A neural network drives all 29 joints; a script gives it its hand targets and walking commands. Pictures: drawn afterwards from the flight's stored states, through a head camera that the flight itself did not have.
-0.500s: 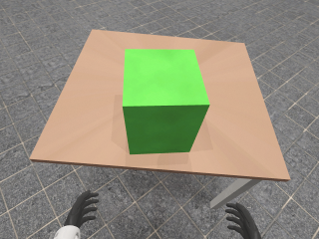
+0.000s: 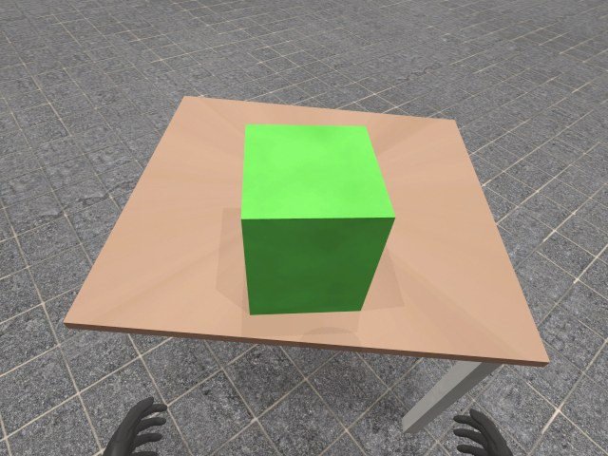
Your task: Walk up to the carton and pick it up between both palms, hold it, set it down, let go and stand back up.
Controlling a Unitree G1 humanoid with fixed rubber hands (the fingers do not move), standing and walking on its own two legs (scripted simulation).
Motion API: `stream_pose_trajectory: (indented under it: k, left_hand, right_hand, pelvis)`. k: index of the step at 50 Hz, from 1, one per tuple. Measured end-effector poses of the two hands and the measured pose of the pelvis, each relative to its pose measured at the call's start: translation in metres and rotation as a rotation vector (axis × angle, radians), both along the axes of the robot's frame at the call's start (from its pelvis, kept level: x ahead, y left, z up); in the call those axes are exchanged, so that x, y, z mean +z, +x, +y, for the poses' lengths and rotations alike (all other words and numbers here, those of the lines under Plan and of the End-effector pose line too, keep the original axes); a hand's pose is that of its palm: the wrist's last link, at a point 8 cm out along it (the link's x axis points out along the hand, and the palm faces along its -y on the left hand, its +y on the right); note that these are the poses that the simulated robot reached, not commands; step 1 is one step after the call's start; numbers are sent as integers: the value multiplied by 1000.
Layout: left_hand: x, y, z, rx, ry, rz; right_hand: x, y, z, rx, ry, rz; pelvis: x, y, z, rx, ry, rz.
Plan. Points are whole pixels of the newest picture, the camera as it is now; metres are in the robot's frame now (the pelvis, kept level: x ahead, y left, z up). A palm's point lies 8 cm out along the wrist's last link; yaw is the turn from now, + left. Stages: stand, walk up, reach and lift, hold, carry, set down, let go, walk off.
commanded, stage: stand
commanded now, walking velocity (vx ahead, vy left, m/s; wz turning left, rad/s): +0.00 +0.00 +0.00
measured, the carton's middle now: (306, 222) +0.48 +0.02 +0.01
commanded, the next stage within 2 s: none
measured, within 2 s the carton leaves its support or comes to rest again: neither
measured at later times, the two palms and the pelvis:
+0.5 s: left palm out of the picture +0.09 +0.27 -0.11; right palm out of the picture +0.12 -0.25 -0.07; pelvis -0.01 +0.00 +0.00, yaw +0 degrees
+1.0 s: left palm out of the picture +0.07 +0.27 -0.11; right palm out of the picture +0.11 -0.26 -0.07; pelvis -0.02 +0.00 +0.00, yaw +0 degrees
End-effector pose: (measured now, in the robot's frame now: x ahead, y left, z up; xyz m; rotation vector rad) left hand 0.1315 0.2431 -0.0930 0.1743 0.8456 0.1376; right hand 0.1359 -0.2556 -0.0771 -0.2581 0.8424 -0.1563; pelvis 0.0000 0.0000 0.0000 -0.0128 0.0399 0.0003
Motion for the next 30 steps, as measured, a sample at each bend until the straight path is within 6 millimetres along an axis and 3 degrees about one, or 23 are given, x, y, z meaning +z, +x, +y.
stream_pose_trajectory:
  k: [8, 30]
  left_hand:
    - [-7, -19, 16, 1, 27, 42]
    - [-16, -48, 22, 11, 34, 88]
  right_hand:
    - [4, -1, 2, -7, -3, -18]
    - [5, -15, 0, -13, -6, -17]
  pelvis:
    - [0, -3, 3, 0, -3, -9]
    - [0, -17, 3, -1, -4, -27]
